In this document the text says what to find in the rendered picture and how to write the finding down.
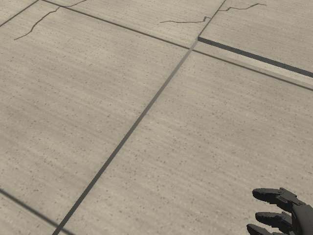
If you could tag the robot right hand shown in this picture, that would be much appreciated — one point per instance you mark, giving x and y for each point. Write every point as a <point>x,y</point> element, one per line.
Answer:
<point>299,223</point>

